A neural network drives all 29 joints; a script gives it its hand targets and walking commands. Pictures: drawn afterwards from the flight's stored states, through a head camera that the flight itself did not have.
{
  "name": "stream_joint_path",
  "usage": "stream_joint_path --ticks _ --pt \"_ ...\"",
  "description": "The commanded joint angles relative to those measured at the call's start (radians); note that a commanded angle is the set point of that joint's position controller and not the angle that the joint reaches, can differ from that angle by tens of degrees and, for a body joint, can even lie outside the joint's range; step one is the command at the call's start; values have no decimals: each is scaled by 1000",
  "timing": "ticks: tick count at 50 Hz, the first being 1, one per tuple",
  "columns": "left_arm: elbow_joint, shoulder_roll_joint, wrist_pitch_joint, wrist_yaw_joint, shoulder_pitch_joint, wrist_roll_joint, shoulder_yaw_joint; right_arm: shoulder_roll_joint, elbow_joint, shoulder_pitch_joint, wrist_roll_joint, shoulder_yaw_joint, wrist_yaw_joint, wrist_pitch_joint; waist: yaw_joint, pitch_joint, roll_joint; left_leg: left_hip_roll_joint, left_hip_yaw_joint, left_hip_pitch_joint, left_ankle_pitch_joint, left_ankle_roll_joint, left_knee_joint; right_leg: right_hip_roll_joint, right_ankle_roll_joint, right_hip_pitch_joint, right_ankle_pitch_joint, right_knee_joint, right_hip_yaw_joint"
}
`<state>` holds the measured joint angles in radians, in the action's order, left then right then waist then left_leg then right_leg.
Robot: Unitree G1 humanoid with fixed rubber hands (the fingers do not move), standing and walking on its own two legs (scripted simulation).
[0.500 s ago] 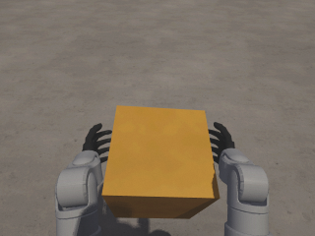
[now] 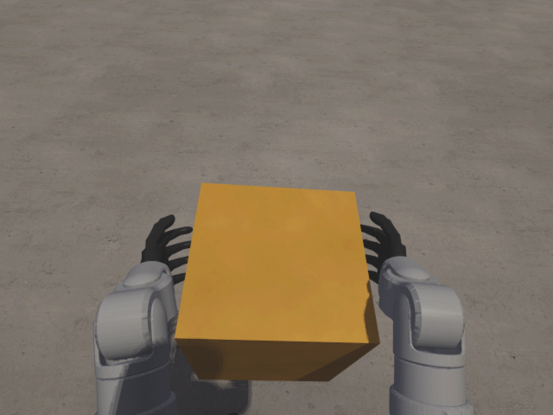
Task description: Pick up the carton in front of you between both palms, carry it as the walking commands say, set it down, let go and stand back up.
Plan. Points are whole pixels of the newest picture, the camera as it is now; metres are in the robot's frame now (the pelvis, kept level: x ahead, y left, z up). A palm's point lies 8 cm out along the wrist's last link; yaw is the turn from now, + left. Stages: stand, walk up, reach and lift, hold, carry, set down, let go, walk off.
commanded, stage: carry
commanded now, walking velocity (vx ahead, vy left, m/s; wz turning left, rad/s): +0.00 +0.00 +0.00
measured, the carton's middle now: (271, 292) +0.29 +0.01 +0.01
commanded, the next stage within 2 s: none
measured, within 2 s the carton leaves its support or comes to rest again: neither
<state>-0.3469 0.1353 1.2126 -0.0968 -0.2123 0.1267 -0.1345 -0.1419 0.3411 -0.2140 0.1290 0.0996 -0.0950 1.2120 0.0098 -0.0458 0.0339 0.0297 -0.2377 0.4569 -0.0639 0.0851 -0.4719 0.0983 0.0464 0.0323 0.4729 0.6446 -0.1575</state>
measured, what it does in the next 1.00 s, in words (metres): walks ahead: right foot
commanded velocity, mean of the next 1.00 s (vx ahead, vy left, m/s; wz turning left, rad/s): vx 0.00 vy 0.00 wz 0.00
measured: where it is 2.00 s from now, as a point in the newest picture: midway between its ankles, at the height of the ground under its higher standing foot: outside the picture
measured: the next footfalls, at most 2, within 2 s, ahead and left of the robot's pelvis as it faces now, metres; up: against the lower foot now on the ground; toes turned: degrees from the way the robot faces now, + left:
right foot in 0.26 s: +0.18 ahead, -0.13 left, +0.00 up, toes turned +13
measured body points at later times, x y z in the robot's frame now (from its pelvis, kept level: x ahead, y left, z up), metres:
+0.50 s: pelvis +0.17 -0.01 +0.02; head +0.15 -0.01 +0.46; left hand +0.46 +0.14 +0.10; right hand +0.46 -0.16 +0.09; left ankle +0.12 +0.09 -0.72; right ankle +0.14 -0.12 -0.72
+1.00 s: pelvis +0.16 -0.02 +0.01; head +0.15 -0.02 +0.46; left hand +0.47 +0.14 +0.04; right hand +0.47 -0.16 +0.04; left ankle +0.12 +0.09 -0.72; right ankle +0.14 -0.13 -0.72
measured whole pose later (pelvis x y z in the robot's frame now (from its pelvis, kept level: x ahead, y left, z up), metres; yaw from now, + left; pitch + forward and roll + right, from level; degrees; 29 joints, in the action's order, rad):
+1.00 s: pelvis +0.16 -0.02 +0.01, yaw +1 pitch +3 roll +0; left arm 0.24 0.15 0.71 -0.03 -0.25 0.28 -0.19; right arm -0.15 -0.24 -0.26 0.27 0.20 -0.03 0.71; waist 0.00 -0.10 0.00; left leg 0.07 -0.18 0.22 -0.34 0.00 -0.53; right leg 0.07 0.00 0.26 0.32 0.53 -0.16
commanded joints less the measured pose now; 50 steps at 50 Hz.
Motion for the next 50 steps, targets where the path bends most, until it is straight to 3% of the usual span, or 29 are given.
stream_joint_path --ticks 1,2,3,4,6,8,10,12,13,14,15,17,20,23,28,33,37,45,50 --pt "-31 884 21 277 -401 -425 739 -886 -6 -342 -415 -673 268 8 7 -466 -252 412 492 -762 805 179 101 -87 1 446 110 564 117" --pt "-46 911 10 279 -437 -432 746 -926 7 -364 -420 -678 271 -3 6 -448 -222 375 417 -714 737 148 116 -57 -22 457 86 534 152" --pt "-66 935 -3 278 -466 -438 757 -957 22 -382 -426 -682 273 -13 4 -412 -158 341 336 -632 681 102 139 -19 -34 440 50 425 162" --pt "-77 964 -11 276 -492 -445 768 -980 31 -404 -429 -686 273 -21 -3 -383 -145 303 271 -566 619 56 157 11 -35 400 8 259 166" --pt "-78 987 -24 268 -461 -448 776 -987 47 -400 -431 -688 271 -33 -5 -392 -151 262 194 -502 507 40 179 -30 -23 285 1 75 107" --pt "-82 978 -33 262 -414 -437 778 -977 60 -361 -426 -687 271 -39 -2 -413 -166 261 170 -511 479 54 164 -46 -21 248 -55 -54 77" --pt "-91 963 -34 258 -394 -429 779 -959 67 -341 -422 -687 272 -40 0 -419 -176 240 127 -497 455 44 128 -38 -17 209 -203 -153 38" --pt "-94 944 -27 261 -392 -424 778 -937 62 -340 -417 -691 274 -36 -7 -395 -153 197 93 -415 292 -5 89 -9 -9 106 -448 -297 20" --pt "-91 930 -20 264 -396 -424 775 -925 51 -341 -411 -693 274 -34 -8 -382 -138 185 97 -355 170 -34 75 36 -8 52 -497 -309 45" --pt "-85 911 -11 269 -403 -424 769 -912 38 -340 -402 -694 274 -30 -5 -366 -91 169 91 -297 35 -64 58 107 -12 21 -596 -289 99" --pt "-54 915 -13 273 -422 -415 763 -900 59 -383 -412 -707 275 -19 4 -330 -11 130 109 -317 5 -86 81 127 -33 84 -637 -232 116" --pt "12 899 -6 279 -405 -411 741 -883 14 -406 -407 -707 277 -6 -2 -275 25 145 118 -327 109 -87 38 105 -36 116 -688 -214 95" --pt "105 885 -12 283 -369 -384 719 -869 -64 -398 -389 -705 279 -7 -5 -289 13 140 126 -332 299 -97 -18 89 -42 99 -849 -166 87" --pt "156 899 -41 287 -389 -366 705 -890 -125 -415 -374 -700 284 -35 -6 -304 2 132 121 -320 338 -105 -39 86 -44 76 -927 -138 79" --pt "205 928 -137 294 -409 -331 681 -923 -196 -413 -334 -660 293 -133 -8 -323 -19 129 121 -331 364 -101 -49 80 -46 66 -941 -119 74" --pt "194 929 -251 294 -423 -314 694 -921 -203 -403 -300 -644 292 -244 -10 -357 -39 134 126 -370 415 -92 -58 68 -45 77 -883 -108 70" --pt "244 884 -325 292 -384 -258 647 -882 -256 -357 -242 -592 286 -318 -9 -365 -39 137 127 -374 409 -87 -63 66 -46 77 -847 -103 71" --pt "458 855 -501 296 -438 -123 473 -851 -461 -414 -117 -431 288 -494 -10 -312 -34 140 136 -320 228 -79 -31 69 -52 114 -666 -128 78" --pt "562 904 -591 308 -519 -91 428 -905 -571 -494 -86 -391 302 -584 -11 -291 -34 140 145 -308 127 -76 3 69 -55 121 -567 -162 85"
